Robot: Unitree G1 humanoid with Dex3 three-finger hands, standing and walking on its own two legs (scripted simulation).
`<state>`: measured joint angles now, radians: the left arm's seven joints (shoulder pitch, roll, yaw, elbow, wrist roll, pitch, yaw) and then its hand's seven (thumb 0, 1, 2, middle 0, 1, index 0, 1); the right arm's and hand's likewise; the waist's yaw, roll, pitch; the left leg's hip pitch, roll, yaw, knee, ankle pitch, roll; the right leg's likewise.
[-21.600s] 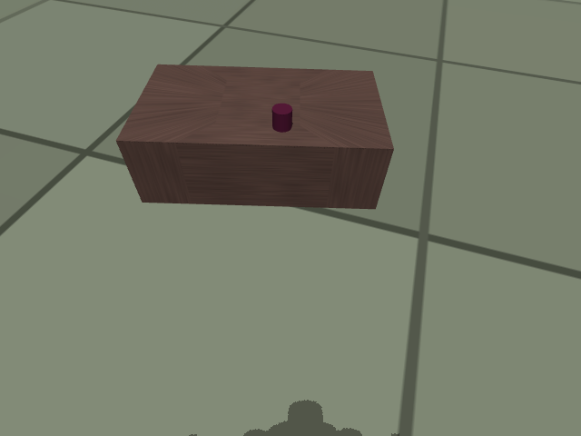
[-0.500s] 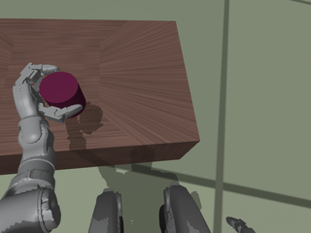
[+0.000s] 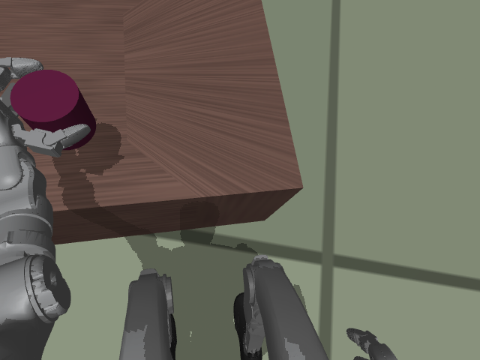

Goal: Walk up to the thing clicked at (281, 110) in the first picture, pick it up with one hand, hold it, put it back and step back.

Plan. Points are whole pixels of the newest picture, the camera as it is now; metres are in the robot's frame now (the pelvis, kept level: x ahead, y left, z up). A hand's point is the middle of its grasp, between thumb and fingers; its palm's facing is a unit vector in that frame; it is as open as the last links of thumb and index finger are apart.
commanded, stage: crouch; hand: left
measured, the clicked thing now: (58, 112) +0.51 +0.23 -0.01
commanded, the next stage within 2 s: lower in 0.18 s
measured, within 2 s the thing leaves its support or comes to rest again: rests again in 1.50 s
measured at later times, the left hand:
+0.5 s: hand (51, 119) +0.52 +0.25 -0.05, palm faces +0.31 -0.95 +0.00, open 11.5 cm
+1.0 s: hand (62, 131) +0.53 +0.26 -0.10, palm faces +0.30 -0.95 -0.01, open 11.5 cm
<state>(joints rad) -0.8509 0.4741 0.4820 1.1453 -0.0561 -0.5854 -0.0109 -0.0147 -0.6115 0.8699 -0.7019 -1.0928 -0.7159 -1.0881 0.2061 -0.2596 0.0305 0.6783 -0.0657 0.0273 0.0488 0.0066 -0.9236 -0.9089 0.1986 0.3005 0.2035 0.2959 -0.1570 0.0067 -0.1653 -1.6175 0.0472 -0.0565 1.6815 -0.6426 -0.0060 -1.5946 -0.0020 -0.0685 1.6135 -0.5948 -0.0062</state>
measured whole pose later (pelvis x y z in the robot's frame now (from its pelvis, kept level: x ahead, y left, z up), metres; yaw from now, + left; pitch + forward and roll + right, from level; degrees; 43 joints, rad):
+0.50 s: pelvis -0.01 +0.00 -0.05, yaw -1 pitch +36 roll -5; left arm -0.93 0.56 0.52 1.21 -0.05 -0.56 -0.06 -0.01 -0.61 0.87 -0.70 -1.10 -0.71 -1.09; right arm 0.22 -0.26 0.07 0.65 -0.07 0.03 0.04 0.01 -0.94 -0.91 0.20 0.30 0.20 0.30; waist -0.18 0.01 -0.17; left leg -1.80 0.05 -0.07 1.84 -0.67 0.00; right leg -1.78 0.00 -0.07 1.76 -0.62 0.00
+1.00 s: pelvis -0.03 +0.00 -0.11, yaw -1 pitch +36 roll -5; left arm -1.02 0.64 0.54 1.23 -0.02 -0.53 -0.07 -0.01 -0.61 0.87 -0.70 -1.10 -0.71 -1.10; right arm 0.21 -0.27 0.10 0.64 -0.09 0.04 0.04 0.00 -0.93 -0.91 0.20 0.30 0.20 0.30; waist -0.21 0.00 -0.13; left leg -2.00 0.04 -0.07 2.04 -0.68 0.00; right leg -1.97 -0.01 -0.07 1.96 -0.63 0.00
